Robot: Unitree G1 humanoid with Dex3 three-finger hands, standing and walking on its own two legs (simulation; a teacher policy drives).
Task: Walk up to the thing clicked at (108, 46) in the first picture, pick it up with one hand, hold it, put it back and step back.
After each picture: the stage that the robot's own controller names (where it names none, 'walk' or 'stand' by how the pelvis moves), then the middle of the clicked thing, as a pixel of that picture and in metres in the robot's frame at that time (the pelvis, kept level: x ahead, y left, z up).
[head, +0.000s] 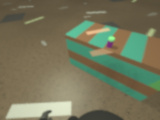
stand; (110, 42) +0.87 -0.21 -0.06
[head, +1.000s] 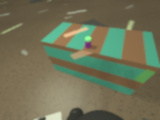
walk; (88, 42) +0.78 +0.08 -0.03
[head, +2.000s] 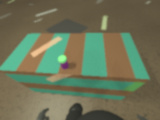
stand; (63, 62) +0.46 +0.25 -0.04
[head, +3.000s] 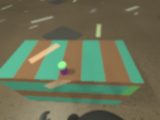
stand; (63, 68) +0.44 +0.24 -0.06
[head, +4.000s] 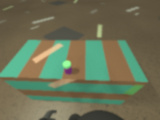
walk; (67, 67) +0.46 +0.20 -0.05
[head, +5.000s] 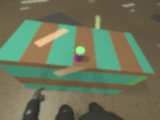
walk; (79, 54) +0.51 +0.07 +0.00
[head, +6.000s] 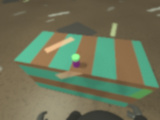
walk; (76, 61) +0.51 +0.17 -0.05
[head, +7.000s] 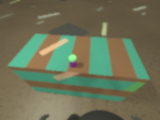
walk; (72, 61) +0.52 +0.18 -0.06
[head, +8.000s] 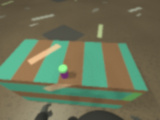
stand; (63, 72) +0.40 +0.23 -0.06
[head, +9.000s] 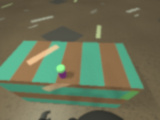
stand; (61, 71) +0.42 +0.24 -0.06
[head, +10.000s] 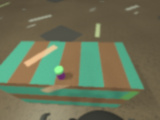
stand; (60, 73) +0.40 +0.25 -0.06
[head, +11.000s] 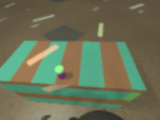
stand; (60, 72) +0.40 +0.26 -0.06
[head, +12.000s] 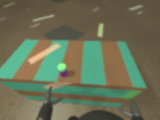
rise first; (62, 70) +0.42 +0.25 -0.06
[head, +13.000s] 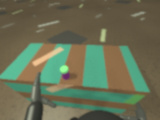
rise first; (65, 72) +0.41 +0.25 -0.05
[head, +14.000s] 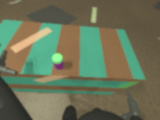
go down; (58, 62) +0.43 +0.22 -0.02
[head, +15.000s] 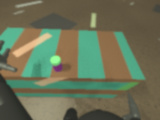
go down; (56, 64) +0.43 +0.23 -0.01
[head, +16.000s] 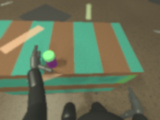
close in; (50, 59) +0.43 +0.24 +0.02
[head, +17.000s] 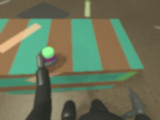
close; (50, 56) +0.45 +0.23 +0.03
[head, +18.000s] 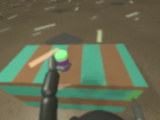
lift; (63, 61) +0.33 +0.18 +0.19
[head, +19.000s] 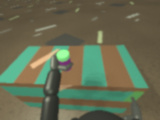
hold; (64, 61) +0.34 +0.16 +0.19
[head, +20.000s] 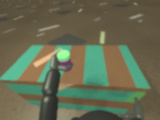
hold; (65, 61) +0.33 +0.16 +0.20
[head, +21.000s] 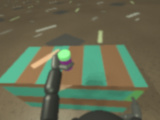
hold; (65, 60) +0.34 +0.16 +0.19
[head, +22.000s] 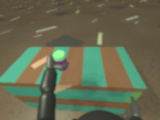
crouch; (60, 61) +0.35 +0.19 +0.19
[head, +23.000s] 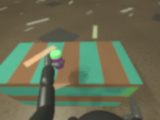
lower; (57, 59) +0.40 +0.22 +0.12
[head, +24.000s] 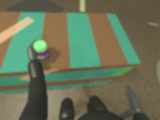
lower; (42, 51) +0.48 +0.25 +0.05
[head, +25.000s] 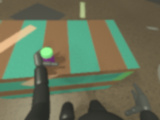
lower; (48, 57) +0.45 +0.23 +0.04
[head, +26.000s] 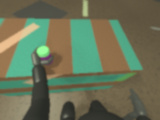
lower; (45, 56) +0.45 +0.26 +0.03
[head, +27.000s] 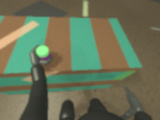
lower; (44, 55) +0.45 +0.25 +0.05
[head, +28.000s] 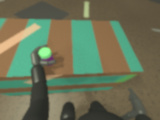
open; (47, 57) +0.45 +0.25 +0.03
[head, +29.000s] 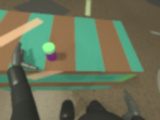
sink last; (50, 52) +0.46 +0.24 +0.03
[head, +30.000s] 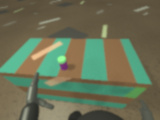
sink last; (63, 63) +0.47 +0.27 +0.00
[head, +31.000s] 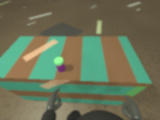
stand; (60, 64) +0.44 +0.25 +0.00
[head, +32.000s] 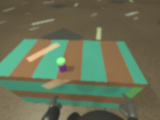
stand; (62, 65) +0.47 +0.24 +0.00
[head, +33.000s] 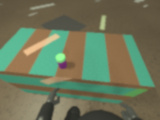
stand; (61, 61) +0.43 +0.25 +0.00
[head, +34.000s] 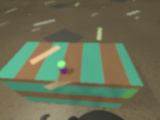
stand; (62, 67) +0.47 +0.26 -0.06
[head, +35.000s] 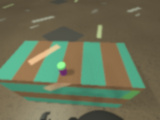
stand; (62, 69) +0.44 +0.25 -0.06
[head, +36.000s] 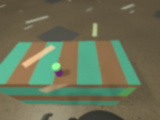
stand; (57, 70) +0.43 +0.28 -0.06
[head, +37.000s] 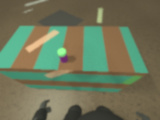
walk; (63, 55) +0.50 +0.24 -0.04
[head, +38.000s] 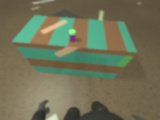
walk; (72, 36) +0.79 +0.20 -0.05
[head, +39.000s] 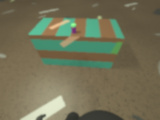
stand; (73, 28) +1.09 +0.26 -0.04
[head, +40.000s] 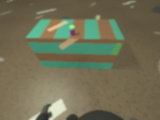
stand; (72, 30) +1.05 +0.26 -0.06
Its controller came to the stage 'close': yes
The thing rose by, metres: 0.24
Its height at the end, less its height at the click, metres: +0.00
